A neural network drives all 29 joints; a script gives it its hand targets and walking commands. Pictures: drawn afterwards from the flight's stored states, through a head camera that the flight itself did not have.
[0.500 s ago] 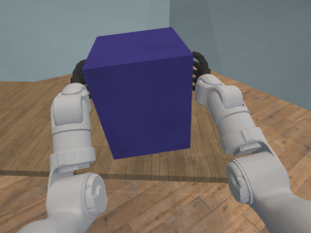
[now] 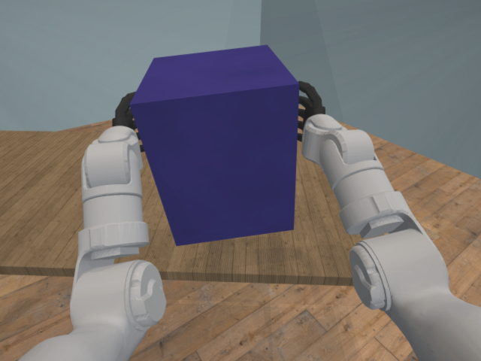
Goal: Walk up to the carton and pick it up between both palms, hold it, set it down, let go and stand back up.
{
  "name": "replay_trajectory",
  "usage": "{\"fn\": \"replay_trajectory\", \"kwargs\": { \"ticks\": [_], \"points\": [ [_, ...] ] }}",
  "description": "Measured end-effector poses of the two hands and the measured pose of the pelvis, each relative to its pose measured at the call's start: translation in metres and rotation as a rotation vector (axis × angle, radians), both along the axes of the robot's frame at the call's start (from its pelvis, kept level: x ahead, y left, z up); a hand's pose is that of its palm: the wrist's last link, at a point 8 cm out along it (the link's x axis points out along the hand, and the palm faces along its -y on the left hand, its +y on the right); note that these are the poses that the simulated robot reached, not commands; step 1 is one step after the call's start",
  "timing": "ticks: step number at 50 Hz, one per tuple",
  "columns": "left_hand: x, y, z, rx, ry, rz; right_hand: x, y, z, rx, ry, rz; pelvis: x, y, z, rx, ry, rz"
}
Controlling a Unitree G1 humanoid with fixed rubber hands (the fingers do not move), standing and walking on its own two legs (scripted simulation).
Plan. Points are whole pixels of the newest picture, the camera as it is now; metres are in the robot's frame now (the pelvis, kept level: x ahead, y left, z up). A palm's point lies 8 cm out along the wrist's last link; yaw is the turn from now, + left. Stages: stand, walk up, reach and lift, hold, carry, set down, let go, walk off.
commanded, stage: hold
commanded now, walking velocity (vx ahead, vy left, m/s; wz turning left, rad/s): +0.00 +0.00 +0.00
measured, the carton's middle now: (222, 142) +0.40 +0.01 +0.25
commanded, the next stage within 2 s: none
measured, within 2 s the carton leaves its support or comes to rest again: neither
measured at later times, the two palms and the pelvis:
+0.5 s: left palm (128, 138) +0.37 +0.15 +0.27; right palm (310, 128) +0.38 -0.14 +0.28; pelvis +0.00 +0.00 +0.00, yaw +0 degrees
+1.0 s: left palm (122, 137) +0.36 +0.16 +0.28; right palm (310, 127) +0.37 -0.13 +0.28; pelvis +0.00 +0.00 +0.00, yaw +0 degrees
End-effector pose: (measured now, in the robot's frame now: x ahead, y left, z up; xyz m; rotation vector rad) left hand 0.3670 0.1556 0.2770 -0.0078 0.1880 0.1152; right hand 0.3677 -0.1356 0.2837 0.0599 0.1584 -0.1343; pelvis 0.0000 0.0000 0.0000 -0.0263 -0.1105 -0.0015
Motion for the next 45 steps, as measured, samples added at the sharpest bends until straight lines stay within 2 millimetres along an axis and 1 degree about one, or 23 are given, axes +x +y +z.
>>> {"fn": "replay_trajectory", "kwargs": {
  "ticks": [8,20,25,36,40,45],
  "points": [
    [0.001,-0.002,-0.004,0.014,0.004,0.003,0.002,-0.002,-0.005,0.008,0.005,0.005,-0.001,-0.002,0.0,-0.001,0.004,0.005],
    [0.008,-0.003,-0.004,0.008,0.005,0.008,0.009,-0.003,-0.008,0.014,0.009,0.006,0.001,-0.004,0.0,0.002,0.021,0.004],
    [0.007,-0.001,-0.003,0.011,-0.008,0.015,0.011,-0.001,-0.008,0.008,-0.003,0.015,0.004,-0.003,0.001,0.0,0.013,0.006],
    [0.0,0.006,-0.009,0.004,-0.008,0.022,0.005,0.006,-0.015,0.012,0.001,0.02,0.006,0.001,0.0,-0.001,-0.009,0.008],
    [-0.005,0.008,-0.006,0.003,-0.021,0.024,0.002,0.008,-0.012,0.022,-0.012,0.021,0.005,0.002,0.0,-0.003,-0.018,0.01],
    [-0.005,0.007,-0.002,0.0,-0.021,0.019,-0.001,0.007,-0.007,0.035,-0.011,0.011,0.002,0.004,0.0,-0.003,-0.02,0.008]
  ]
}}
